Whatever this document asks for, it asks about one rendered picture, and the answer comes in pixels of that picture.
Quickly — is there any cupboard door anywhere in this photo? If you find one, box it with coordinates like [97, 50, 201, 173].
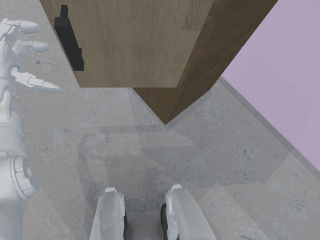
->
[39, 0, 214, 88]

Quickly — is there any left robot forearm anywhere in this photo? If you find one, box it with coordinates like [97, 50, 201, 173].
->
[0, 78, 28, 160]

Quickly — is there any left robot hand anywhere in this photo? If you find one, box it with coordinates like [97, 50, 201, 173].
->
[0, 18, 62, 94]

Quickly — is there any handle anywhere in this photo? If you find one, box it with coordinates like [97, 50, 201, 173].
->
[54, 5, 85, 71]

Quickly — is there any robot right thigh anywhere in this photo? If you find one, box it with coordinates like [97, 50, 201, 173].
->
[165, 188, 216, 240]

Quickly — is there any robot right foot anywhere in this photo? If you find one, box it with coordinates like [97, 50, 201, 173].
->
[160, 203, 178, 240]

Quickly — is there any robot left upper arm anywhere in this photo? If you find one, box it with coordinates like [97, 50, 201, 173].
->
[0, 155, 40, 240]

